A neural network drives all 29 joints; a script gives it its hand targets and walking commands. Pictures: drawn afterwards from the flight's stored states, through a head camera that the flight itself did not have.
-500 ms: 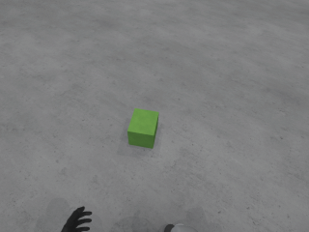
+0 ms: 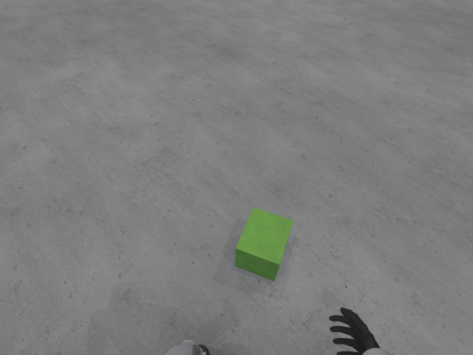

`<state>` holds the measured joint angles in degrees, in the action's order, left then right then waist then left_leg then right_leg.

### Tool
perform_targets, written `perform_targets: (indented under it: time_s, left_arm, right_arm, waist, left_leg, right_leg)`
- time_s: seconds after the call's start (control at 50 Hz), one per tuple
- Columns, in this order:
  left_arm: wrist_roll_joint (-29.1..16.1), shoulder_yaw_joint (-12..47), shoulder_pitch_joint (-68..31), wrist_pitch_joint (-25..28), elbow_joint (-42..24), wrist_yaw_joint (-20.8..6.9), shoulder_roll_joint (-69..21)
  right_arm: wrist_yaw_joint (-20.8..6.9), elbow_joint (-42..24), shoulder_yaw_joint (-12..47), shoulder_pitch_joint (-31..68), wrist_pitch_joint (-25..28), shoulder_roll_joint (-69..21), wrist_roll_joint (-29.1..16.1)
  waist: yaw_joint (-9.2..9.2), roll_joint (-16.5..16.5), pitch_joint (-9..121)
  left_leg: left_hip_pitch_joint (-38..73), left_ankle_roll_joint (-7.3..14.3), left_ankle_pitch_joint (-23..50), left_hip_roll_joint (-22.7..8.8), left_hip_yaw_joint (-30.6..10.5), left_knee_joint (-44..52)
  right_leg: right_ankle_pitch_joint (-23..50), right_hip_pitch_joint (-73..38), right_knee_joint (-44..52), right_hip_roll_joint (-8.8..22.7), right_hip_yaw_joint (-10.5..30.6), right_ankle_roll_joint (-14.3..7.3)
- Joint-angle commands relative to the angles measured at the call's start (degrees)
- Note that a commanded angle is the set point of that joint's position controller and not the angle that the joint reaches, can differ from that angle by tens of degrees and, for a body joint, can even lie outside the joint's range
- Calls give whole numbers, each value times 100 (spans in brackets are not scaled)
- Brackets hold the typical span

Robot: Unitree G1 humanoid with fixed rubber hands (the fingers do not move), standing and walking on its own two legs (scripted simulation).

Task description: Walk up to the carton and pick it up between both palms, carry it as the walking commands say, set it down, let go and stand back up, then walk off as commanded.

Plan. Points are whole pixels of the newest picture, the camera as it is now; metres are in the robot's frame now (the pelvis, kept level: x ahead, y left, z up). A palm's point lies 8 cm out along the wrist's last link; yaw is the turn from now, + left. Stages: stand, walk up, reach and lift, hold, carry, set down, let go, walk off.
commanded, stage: walk up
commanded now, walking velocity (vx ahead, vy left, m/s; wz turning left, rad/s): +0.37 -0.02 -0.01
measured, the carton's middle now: (263, 243) +0.67 -0.08 -0.69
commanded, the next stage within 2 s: stand in 1.88 s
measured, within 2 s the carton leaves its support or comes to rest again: neither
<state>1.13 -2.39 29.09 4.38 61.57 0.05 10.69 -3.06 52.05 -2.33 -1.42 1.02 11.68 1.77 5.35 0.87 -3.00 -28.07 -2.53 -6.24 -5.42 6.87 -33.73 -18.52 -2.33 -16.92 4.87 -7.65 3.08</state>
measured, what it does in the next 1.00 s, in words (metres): walks ahead: left foot, then right foot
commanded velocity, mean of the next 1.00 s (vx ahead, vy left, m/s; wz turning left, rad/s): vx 0.18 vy -0.06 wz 0.00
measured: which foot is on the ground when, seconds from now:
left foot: up 0.00-0.02, down 0.04-0.58, up 0.60-0.94, down 0.96-1.00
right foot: down 0.00-0.04, up 0.06-0.56, down 0.58-1.00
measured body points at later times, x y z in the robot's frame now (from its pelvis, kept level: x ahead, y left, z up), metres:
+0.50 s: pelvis +0.13 -0.01 +0.01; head +0.15 +0.01 +0.46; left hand +0.24 +0.22 -0.15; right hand +0.07 -0.27 -0.12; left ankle +0.13 +0.12 -0.74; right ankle +0.18 -0.18 -0.70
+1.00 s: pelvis +0.23 -0.03 +0.00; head +0.25 -0.03 +0.45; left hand +0.22 +0.20 -0.16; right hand +0.28 -0.27 -0.15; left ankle +0.27 +0.07 -0.74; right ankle +0.18 -0.16 -0.74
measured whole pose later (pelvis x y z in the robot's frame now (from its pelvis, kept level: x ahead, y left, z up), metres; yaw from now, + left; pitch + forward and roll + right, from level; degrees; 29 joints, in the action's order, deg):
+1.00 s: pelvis +0.23 -0.03 +0.00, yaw -1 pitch -2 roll -1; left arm -0.3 -1.8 17.1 0.2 63.4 2.1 9.2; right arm 1.5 61.1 -1.5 -10.2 -0.1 10.0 0.1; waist 1.6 0.2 -3.9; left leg -13.6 1.0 -11.3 -1.4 3.9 -27.1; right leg -17.6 5.8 -25.8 3.5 -6.2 1.8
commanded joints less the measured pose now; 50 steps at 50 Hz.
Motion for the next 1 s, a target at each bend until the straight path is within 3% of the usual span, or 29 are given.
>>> perform_targets:
  time_s: [0.0, 0.02, 0.04, 0.06, 0.08, 0.12, 0.16, 0.24, 0.34, 0.44, 0.48, 0.52, 0.54, 0.56, 0.58, 0.6, 0.62, 0.64, 0.66, 0.7, 0.72, 0.74, 0.76, 0.84, 0.9, 0.92, 0.94, 0.96, 0.98]
  left_arm:
    - [-65, -153, -58, -53, -31, 67, 958]
    - [-74, -121, -44, -52, -28, 70, 817]
    - [-47, -81, 33, -52, -110, 98, 516]
    - [-27, -201, 343, -155, -191, 130, 525]
    - [7, -254, 208, -246, -159, 104, 664]
    - [58, -205, 60, -334, -21, 30, 430]
    - [42, -188, -3, -466, -14, -64, 360]
    - [53, -172, -600, -597, -153, -138, 430]
    - [45, -93, -1553, -700, -485, -232, 418]
    - [13, -8, -2070, -629, -715, -263, 412]
    - [34, 21, -2066, -465, -752, -228, 283]
    - [24, -77, -1377, -324, -421, -107, 446]
    - [30, -140, -992, -235, -275, -29, 605]
    - [71, -230, -549, -135, -186, 27, 1028]
    - [79, -311, -412, -150, -203, 78, 1631]
    - [61, -369, -418, -161, -146, 65, 1714]
    - [18, -327, -734, -178, -245, 68, 1432]
    - [-35, -246, -1166, -154, -371, 67, 1084]
    - [-55, -191, -1350, -112, -407, 88, 863]
    - [-46, -118, -1142, -21, -290, 107, 596]
    - [-35, -20, -1122, 13, -286, 102, 483]
    - [-87, 105, -1427, -1, -253, 123, 416]
    - [-70, 59, -1340, -18, -188, 107, 597]
    - [-64, 0, -949, -178, -100, 150, 649]
    - [-134, -67, -965, -308, -50, 194, 677]
    - [-159, -81, -936, -361, 19, 200, 596]
    - [-155, -33, -813, -396, 85, 217, 297]
    - [-166, 13, -578, -449, 140, 237, 65]
    - [-162, 7, -680, -511, 180, 252, 110]
  right_arm:
    - [134, 35, -138, -783, 213, 445, 23]
    - [208, 324, -239, -1635, 304, 746, 71]
    - [268, 462, -336, -2387, 320, 1307, 119]
    - [350, 416, -452, -2883, 236, 1966, -18]
    - [369, 376, -370, -2406, 183, 1721, -193]
    - [372, 299, -224, -1532, 235, 958, -96]
    - [359, 263, -108, -1282, 283, 685, -49]
    - [358, 388, -137, -1672, 329, 795, -19]
    - [383, 501, -215, -2105, 221, 894, 13]
    - [387, 565, -323, -2230, 141, 1077, 34]
    - [341, 690, -343, -2154, 106, 892, 29]
    - [320, 773, -288, -2163, 54, 733, -14]
    - [320, 825, -237, -2291, 57, 552, 0]
    - [314, 728, -147, -2220, 71, 163, 0]
    - [321, 540, -65, -2100, 22, 19, 44]
    - [341, 582, -202, -1993, -88, 380, 77]
    - [308, 643, -280, -1883, -131, 631, 89]
    - [266, 758, -280, -1937, -118, 548, 30]
    - [238, 859, -261, -2016, -118, 393, 7]
    - [240, 909, -193, -2104, -182, 194, 25]
    - [261, 903, -124, -2092, -224, 86, 19]
    - [306, 940, -88, -2046, -236, 103, -128]
    - [327, 931, -65, -1880, -241, 188, -183]
    - [410, 828, 29, -1374, -298, 142, -198]
    - [471, 837, 13, -1416, -201, 159, -199]
    - [498, 880, 3, -1538, -139, 233, -170]
    - [527, 908, -18, -1661, -63, 409, -113]
    - [485, 827, -17, -1441, -9, 590, -165]
    - [442, 852, -25, -1383, -17, 612, -187]
  waist:
    - [-631, -542, 113]
    - [-916, -152, 737]
    - [-1114, 1113, 1205]
    - [-1180, 1514, 1895]
    - [-842, 510, 1592]
    - [-455, 432, 542]
    - [-303, 898, 380]
    - [-396, 1007, 486]
    - [-690, 1081, -11]
    - [-821, 1180, -236]
    - [-721, 1706, -35]
    - [-503, 808, 219]
    - [-402, 192, 320]
    - [-231, -1094, 285]
    - [-61, -1969, 180]
    - [-81, -1257, -184]
    - [-267, -561, -367]
    - [-475, -547, -369]
    - [-578, -876, -297]
    - [-633, -1252, -139]
    - [-652, -1364, -12]
    - [-925, -1675, 1]
    - [-868, -1737, 142]
    - [-534, -1426, 360]
    - [-557, -1064, 266]
    - [-594, -820, 242]
    - [-567, -288, 362]
    - [-432, 483, 226]
    - [-542, 886, 149]
  left_leg:
    - [1663, 119, 198, 250, 246, 839]
    - [2870, 226, 331, 51, 73, 759]
    - [3807, 472, 1632, -1442, -1635, 904]
    - [4297, 1024, 2101, -2955, -3893, 1527]
    - [3502, 935, 2412, -2866, -3561, 1634]
    - [2197, 720, 3113, -1940, -1809, 1560]
    - [1660, 567, 2991, -1376, -1019, 1629]
    - [1758, 572, 2352, -1285, -716, 1735]
    - [1663, 742, -700, -1439, -1102, 2443]
    - [1464, 740, -1341, -1423, -937, 2547]
    - [1245, 683, -1642, -976, -545, 2353]
    - [823, 563, -1931, -724, -333, 1644]
    - [549, 472, -2082, -562, -243, 1024]
    - [118, 216, -2278, -189, 25, -359]
    - [-812, 103, -3026, 77, -54, -1322]
    - [-969, 156, -2661, -245, -529, -2032]
    - [-969, 104, -2048, -288, -714, -2268]
    - [-663, 9, -1479, -346, -745, -2278]
    - [-474, -57, -1113, -326, -686, -2268]
    - [-272, -78, -692, -151, -460, -2418]
    - [-91, -73, -582, -79, -413, -2378]
    - [600, 0, -883, 166, -441, -1842]
    - [728, 2, -994, 417, -283, -1522]
    - [977, 159, -923, 442, -248, -470]
    - [1673, 264, -177, 382, -290, 847]
    - [2066, 287, 472, 213, -378, 1430]
    - [2605, 305, 1266, -337, -809, 1351]
    - [2668, 539, 2301, -685, -1199, 1199]
    - [2257, 716, 1745, -748, -1524, 1439]
  right_leg:
    - [2976, 819, -882, 844, 274, -669]
    - [2571, 1290, -1960, 528, 184, -519]
    - [-117, 2487, -3535, 36, 145, -326]
    - [-1798, 3404, -4950, -366, 583, -172]
    - [-1282, 3194, -5256, 5, 1186, -132]
    - [-364, 2820, -4939, 269, 1077, -80]
    - [147, 2598, -4820, 181, 814, -62]
    - [665, 2800, -4570, 74, 554, -30]
    - [713, 3279, -3605, 186, 454, 43]
    - [524, 2674, -2050, 3, 213, 23]
    - [357, 1773, -1432, -183, -15, -29]
    - [640, 499, -732, -341, -313, 26]
    - [351, -69, -362, -67, 6, 25]
    - [-419, -118, 460, 1155, 1539, -166]
    - [-1196, 35, 1111, 2377, 3016, -822]
    - [-1575, 514, 1251, 2655, 3436, -1134]
    - [-1187, 773, 1158, 2464, 3171, -1008]
    - [-394, 947, 1052, 1998, 2440, -823]
    - [346, 953, 918, 1608, 1838, -639]
    - [2559, 920, 463, 1224, 1053, -451]
    - [3621, 941, 273, 1050, 757, -488]
    - [5963, 1177, -149, 659, 236, -542]
    - [6383, 1078, -247, 555, 76, -685]
    - [5342, 595, -353, 837, 412, -1023]
    - [3813, 776, -515, 857, 674, -900]
    - [2863, 945, -534, 776, 727, -710]
    - [1762, 1323, -638, 607, 689, -512]
    - [414, 1687, -520, 119, 508, -316]
    - [71, 1460, -591, -91, 418, -244]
